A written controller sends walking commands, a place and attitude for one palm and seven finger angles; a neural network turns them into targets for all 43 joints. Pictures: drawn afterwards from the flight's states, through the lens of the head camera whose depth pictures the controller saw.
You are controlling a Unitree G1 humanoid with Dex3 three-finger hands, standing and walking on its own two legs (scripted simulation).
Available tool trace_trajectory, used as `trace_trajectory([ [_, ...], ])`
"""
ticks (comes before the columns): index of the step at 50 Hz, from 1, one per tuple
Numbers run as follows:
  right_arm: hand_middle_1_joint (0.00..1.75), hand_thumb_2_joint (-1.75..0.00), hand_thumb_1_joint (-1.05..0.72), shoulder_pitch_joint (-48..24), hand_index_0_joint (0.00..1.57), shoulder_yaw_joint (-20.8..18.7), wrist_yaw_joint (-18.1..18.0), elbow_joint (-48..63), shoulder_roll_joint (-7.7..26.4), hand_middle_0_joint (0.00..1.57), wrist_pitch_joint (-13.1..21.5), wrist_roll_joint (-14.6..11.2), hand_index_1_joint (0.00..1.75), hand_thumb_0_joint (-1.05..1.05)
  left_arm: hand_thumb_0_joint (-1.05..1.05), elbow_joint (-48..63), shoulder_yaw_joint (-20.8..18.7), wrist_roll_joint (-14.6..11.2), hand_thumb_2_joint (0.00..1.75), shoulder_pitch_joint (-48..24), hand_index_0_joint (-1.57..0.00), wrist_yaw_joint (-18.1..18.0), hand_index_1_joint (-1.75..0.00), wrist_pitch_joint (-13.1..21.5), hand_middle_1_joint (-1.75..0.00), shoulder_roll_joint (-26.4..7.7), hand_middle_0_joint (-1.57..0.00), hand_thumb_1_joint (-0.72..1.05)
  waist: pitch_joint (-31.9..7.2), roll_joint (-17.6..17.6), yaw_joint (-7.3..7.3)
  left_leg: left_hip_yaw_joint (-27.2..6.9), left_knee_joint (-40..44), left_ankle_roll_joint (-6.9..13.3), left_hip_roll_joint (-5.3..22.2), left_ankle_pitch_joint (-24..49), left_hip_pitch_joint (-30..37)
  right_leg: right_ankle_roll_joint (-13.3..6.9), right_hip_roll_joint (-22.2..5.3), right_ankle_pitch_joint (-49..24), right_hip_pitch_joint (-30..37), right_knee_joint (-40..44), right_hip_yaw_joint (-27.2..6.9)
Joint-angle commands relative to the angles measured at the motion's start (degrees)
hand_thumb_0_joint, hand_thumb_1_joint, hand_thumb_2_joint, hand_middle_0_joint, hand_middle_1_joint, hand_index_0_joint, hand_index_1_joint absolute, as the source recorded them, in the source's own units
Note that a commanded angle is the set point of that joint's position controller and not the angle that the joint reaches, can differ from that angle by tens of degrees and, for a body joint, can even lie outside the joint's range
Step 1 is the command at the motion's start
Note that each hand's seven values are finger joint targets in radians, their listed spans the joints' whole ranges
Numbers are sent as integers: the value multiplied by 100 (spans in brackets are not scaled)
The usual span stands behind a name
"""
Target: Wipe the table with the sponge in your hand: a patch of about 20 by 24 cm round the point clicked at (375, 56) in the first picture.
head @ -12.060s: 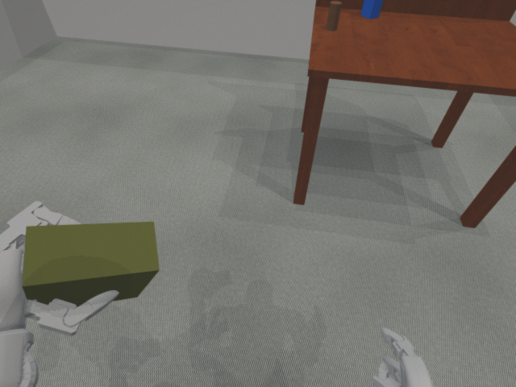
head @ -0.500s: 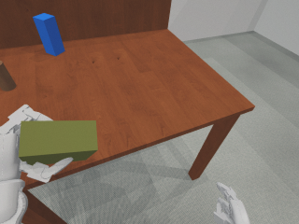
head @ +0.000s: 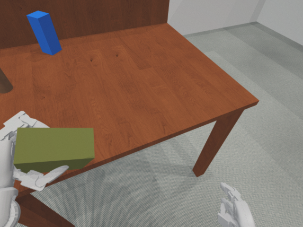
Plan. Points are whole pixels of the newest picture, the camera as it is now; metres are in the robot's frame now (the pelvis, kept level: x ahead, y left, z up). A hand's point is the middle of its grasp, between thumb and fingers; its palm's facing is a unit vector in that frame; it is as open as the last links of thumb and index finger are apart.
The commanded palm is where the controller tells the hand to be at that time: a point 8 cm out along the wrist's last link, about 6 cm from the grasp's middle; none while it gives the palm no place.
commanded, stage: come to a stop and stand still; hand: left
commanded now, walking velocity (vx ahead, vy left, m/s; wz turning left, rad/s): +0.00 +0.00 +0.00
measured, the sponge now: (66, 151) +0.23 +0.20 +0.13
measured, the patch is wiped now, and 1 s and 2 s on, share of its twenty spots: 0.00 0.00 0.00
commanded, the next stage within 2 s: look again from close up in 0.64 s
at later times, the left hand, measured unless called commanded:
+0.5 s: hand (41, 147) +0.23 +0.25 +0.15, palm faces +0.37 -0.85 -0.36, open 10.0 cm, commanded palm +0.17 +0.28 +0.18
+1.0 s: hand (40, 148) +0.23 +0.25 +0.15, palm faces +0.41 -0.84 -0.35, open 10.0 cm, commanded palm +0.17 +0.27 +0.18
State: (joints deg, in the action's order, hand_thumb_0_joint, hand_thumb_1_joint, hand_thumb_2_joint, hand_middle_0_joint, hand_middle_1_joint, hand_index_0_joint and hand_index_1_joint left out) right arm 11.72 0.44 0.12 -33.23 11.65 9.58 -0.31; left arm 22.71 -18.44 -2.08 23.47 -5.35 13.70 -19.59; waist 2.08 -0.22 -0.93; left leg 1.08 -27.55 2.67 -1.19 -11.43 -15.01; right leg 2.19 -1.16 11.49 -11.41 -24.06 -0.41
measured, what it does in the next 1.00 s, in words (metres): stands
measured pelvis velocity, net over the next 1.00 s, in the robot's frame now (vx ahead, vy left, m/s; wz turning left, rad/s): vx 0.02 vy -0.01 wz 0.03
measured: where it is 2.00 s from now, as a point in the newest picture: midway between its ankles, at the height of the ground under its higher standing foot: outside the picture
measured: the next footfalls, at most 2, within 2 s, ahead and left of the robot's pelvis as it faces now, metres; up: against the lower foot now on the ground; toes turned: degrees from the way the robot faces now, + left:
none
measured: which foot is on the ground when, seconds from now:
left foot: down 0.00-1.00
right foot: down 0.00-1.00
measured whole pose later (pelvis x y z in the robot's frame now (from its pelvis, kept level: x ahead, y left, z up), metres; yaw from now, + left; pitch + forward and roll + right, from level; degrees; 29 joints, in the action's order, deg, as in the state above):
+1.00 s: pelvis +0.02 -0.01 +0.00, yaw +2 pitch -1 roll -2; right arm 11.0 1.0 -1.9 -33.1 11.1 6.4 -0.3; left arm 25.3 -19.1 -2.0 24.3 -6.7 10.3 -20.1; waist 2.9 -0.9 -1.5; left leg -0.9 -26.4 1.8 -0.7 -12.1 -12.9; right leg 1.4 -0.5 11.7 -7.9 -21.0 1.5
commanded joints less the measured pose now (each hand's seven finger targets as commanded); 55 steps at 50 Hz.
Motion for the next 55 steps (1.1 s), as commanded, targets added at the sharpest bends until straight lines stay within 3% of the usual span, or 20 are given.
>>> trace_trajectory([
  [1, 30, -90, -90, -609, 20, -253, -185, 934, 713, 20, 272, -41, 30, 0, 0, 1395, -992, -55, 130, -498, -120, -147, -160, 401, -160, -1303, -120, 10, -545, -292, -84, -620, 757, -114, 383, -730, -196, -287, -178, 571, 152, 514, -203],
  [2, 30, -90, -90, -692, 20, -245, -246, 927, 751, 20, 253, -44, 30, 0, 0, 1620, -1332, -39, 130, -782, -120, -208, -160, 419, -160, -1704, -120, 10, -440, 39, -60, -629, 837, -96, 429, -887, -152, -278, -150, 657, 47, 496, -167],
  [3, 30, -90, -90, -644, 20, -216, -274, 905, 709, 20, 246, -23, 30, 0, 0, 1533, -1133, -33, 130, -958, -120, -191, -160, 462, -160, -1427, -120, 10, -403, 326, -34, -739, 973, -59, 467, -1105, -356, -285, -119, 689, 205, 372, -63],
  [7, 30, -90, -90, -620, 20, -190, -294, 879, 691, 20, 381, -25, 30, 0, 0, 1680, -969, 28, 130, -1391, -120, -183, -160, 531, -160, -1323, -120, 10, -480, 1033, -55, -752, 1140, -21, 520, -1355, -353, -284, 0, 352, 488, 193, -44],
  [13, 30, -90, -90, -462, 20, -210, -156, 738, 696, 20, 454, -15, 30, 0, 0, 1360, -297, 99, 130, -820, -120, -154, -160, 416, -160, -615, -120, 10, -701, 536, -51, -611, 828, -150, 417, -199, 90, -279, 1, -293, 517, 370, -22],
  [17, 30, -90, -90, -508, 20, -238, -158, 728, 733, 20, 319, -5, 30, 0, 0, 1245, -714, 107, 130, -530, -120, -208, -160, 305, -160, -977, -120, 10, -770, 344, -71, -548, 733, -219, 397, 381, 166, -264, -6, -600, 573, 407, 3],
  [18, 30, -90, -90, -485, 20, -213, -161, 749, 697, 20, 265, 1, 30, 0, 0, 1166, -579, 75, 130, -493, -120, -181, -160, 290, -160, -791, -120, 10, -741, 284, -53, -550, 718, -221, 382, 521, 90, -262, -24, -651, 624, 395, 50],
  [22, 30, -90, -90, -628, 20, -209, -225, 859, 691, 20, 157, -17, 30, 0, 0, 1471, -1074, 9, 130, -513, -120, -186, -160, 266, -160, -1275, -120, 10, -803, 307, -69, -496, 674, -225, 357, 727, 239, -249, -33, -780, 627, 412, 47],
  [23, 30, -90, -90, -600, 20, -192, -224, 872, 658, 20, 124, -9, 30, 0, 0, 1467, -896, -25, 130, -496, -120, -158, -160, 276, -160, -1054, -120, 10, -815, 302, -55, -500, 678, -212, 357, 764, 189, -252, -29, -785, 699, 388, 89],
  [27, 30, -90, -90, -674, 20, -203, -235, 922, 670, 20, 160, -33, 30, 0, 0, 1920, -950, -25, 130, -566, -120, -176, -160, 283, -160, -1201, -120, 10, -983, 645, -73, -482, 642, -205, 378, 991, 442, -240, -8, -920, 696, 266, 102],
  [30, 30, -90, -90, -569, 20, -231, -213, 898, 688, 20, 140, -19, 30, 0, 0, 1835, -733, -31, 130, -433, -120, -168, -160, 243, -160, -975, -120, 10, -1030, 533, -69, -450, 515, -181, 388, 1223, 477, -237, -32, -1129, 759, 301, 69],
  [33, 30, -90, -90, -517, 20, -231, -212, 839, 697, 20, 98, -22, 30, 0, 0, 1508, -640, -20, 130, -257, -120, -188, -160, 155, -160, -828, -120, 10, -959, 359, -53, -453, 482, -188, 385, 1192, 477, -243, -70, -1129, 683, 378, 53],
  [37, 30, -90, -90, -590, 20, -263, -247, 833, 725, 20, 43, -46, 30, 0, 0, 1467, -831, 6, 130, -356, -120, -232, -160, 96, -160, -1061, -120, 10, -812, 398, -57, -443, 566, -194, 385, 897, 436, -239, -79, -946, 573, 426, 18],
  [38, 30, -90, -90, -530, 20, -242, -236, 830, 714, 20, 7, -33, 30, 0, 0, 1431, -603, -12, 130, -403, -120, -202, -160, 96, -160, -818, -120, 10, -762, 382, -29, -478, 602, -192, 370, 885, 345, -244, -60, -889, 624, 419, 72],
  [42, 30, -90, -90, -644, 20, -252, -270, 886, 712, 20, -8, -53, 30, 0, 0, 1562, -870, -17, 130, -462, -120, -236, -160, 78, -160, -1132, -120, 10, -718, 341, -56, -458, 653, -180, 351, 588, 317, -240, -68, -769, 611, 480, 20],
  [43, 30, -90, -90, -596, 20, -233, -257, 887, 686, 20, -33, -37, 30, 0, 0, 1541, -692, -29, 130, -447, -120, -218, -160, 93, -160, -932, -120, 10, -737, 321, -44, -476, 665, -166, 344, 554, 246, -247, -68, -732, 692, 465, 58],
  [47, 30, -90, -90, -662, 20, -255, -267, 905, 706, 20, 8, -55, 30, 0, 0, 1710, -838, -24, 130, -465, -120, -241, -160, 94, -160, -1117, -120, 10, -714, 398, -53, -458, 677, -167, 324, 373, 299, -251, -68, -666, 617, 498, 9],
  [48, 30, -90, -90, -598, 20, -234, -256, 879, 695, 20, -10, -37, 30, 0, 0, 1665, -661, -38, 130, -479, -120, -226, -160, 108, -160, -923, -120, 10, -697, 459, -32, -505, 744, -169, 325, 289, 197, -252, -50, -560, 671, 472, 62],
  [52, 30, -90, -90, -614, 20, -260, -263, 878, 703, 20, 4, -51, 30, 0, 0, 1560, -835, -19, 130, -344, -120, -255, -160, 70, -160, -1076, -120, 10, -684, 410, -48, -475, 713, -163, 336, 217, 245, -254, -66, -598, 627, 531, -5],
  [55, 30, -90, -90, -548, 20, -264, -248, 871, 699, 20, -38, -42, 30, 0, 0, 1433, -679, -40, 130, -379, -120, -229, -160, 51, -160, -902, -120, 10, -622, 305, -36, -476, 717, -162, 321, 131, 146, -250, -64, -513, 654, 570, -5],
])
